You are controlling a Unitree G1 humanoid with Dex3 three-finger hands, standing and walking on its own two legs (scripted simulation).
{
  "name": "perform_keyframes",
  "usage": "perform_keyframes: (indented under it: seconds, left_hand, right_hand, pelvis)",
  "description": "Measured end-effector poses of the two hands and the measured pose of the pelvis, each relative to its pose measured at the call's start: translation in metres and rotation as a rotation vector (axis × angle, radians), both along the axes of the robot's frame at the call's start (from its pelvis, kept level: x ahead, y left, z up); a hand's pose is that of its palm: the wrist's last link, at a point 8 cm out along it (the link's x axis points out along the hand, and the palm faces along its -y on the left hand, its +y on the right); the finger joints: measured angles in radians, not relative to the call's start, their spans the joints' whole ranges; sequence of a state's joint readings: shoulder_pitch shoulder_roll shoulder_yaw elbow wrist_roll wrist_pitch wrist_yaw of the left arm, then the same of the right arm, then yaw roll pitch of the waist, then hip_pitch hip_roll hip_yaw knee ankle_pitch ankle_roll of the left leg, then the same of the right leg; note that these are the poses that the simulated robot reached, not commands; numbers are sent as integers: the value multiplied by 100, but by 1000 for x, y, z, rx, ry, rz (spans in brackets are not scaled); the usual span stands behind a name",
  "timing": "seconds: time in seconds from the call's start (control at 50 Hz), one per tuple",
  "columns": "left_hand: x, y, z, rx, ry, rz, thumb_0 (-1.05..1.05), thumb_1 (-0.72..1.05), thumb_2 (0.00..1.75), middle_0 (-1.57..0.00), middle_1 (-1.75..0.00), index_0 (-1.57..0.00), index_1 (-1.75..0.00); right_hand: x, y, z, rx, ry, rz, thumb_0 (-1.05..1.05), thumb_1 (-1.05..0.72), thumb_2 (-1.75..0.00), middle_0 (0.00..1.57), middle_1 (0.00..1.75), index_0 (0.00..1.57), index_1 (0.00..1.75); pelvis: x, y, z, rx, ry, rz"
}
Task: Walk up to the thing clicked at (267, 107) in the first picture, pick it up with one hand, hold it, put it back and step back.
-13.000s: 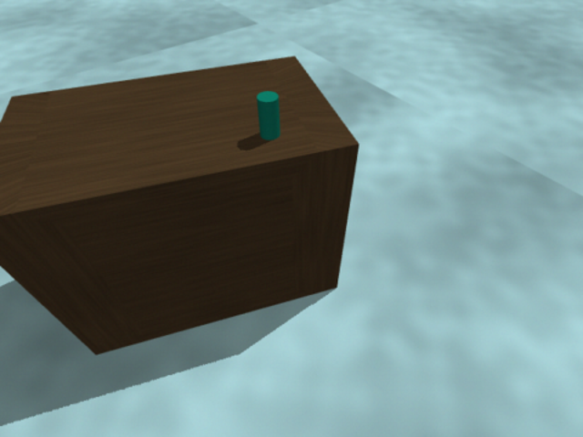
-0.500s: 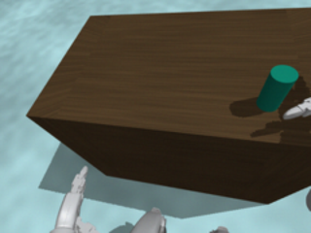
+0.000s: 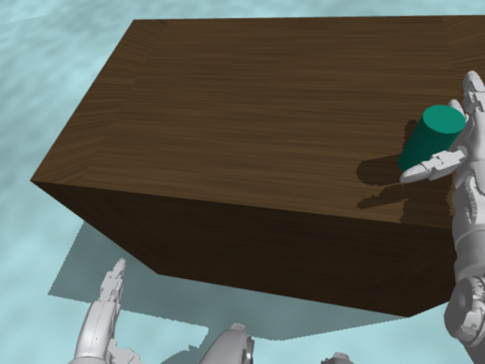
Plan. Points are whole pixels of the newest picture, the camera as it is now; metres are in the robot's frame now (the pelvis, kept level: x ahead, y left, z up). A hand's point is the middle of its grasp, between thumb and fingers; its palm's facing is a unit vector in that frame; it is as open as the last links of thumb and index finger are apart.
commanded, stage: close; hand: right
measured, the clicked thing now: (427, 143) +0.49 -0.18 +0.06
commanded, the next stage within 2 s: settle in 0.86 s
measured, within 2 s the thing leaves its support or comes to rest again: leaves its support in 1.08 s
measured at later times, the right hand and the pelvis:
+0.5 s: hand (425, 123) +0.51 -0.17 +0.08, palm faces +0.05 +1.00 +0.00, open 14.8 cm; pelvis -0.01 +0.00 +0.00, yaw +0 degrees
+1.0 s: hand (428, 129) +0.51 -0.18 +0.08, palm faces +0.08 +1.00 -0.01, open 8.5 cm; pelvis +0.00 +0.00 +0.00, yaw +0 degrees
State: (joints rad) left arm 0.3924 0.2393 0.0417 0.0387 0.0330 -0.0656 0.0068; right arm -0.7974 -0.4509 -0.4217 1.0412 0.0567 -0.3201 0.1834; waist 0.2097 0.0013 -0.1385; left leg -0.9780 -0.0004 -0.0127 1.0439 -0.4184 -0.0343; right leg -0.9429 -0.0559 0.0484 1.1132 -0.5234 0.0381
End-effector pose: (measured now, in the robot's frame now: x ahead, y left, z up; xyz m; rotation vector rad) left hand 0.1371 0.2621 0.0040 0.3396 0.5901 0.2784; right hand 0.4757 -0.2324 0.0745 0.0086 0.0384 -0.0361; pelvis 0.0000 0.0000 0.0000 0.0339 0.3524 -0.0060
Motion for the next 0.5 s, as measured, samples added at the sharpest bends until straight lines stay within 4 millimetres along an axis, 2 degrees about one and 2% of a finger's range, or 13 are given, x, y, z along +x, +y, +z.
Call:
perform_keyframes:
  seconds: [0.14, 0.32, 0.5]
  left_hand:
    - [3, -1, 6, -18, -30, -4, -1, -57, 8, -6, -4, -4, -6]
    - [-3, -3, 2, 0, -7, -10, -1, -54, 6, -5, -5, -5, -6]
    - [-16, 1, -5, -6, 23, 17, -1, -53, 5, -5, -5, -5, -6]
  right_hand:
    - [-5, 9, -1, 25, 25, -9, -1, 55, -2, 11, 4, 10, 4]
    - [7, 1, 2, -7, -27, -35, -1, 55, -4, 32, 16, 31, 16]
    - [15, 10, 11, -5, 4, -14, -1, 50, -12, 54, 32, 54, 32]
  pelvis:
    - [2, 1, 3, -5, -15, -3]
    - [-7, 2, -2, -6, 1, -3]
    - [-9, -2, -2, 0, 8, 4]
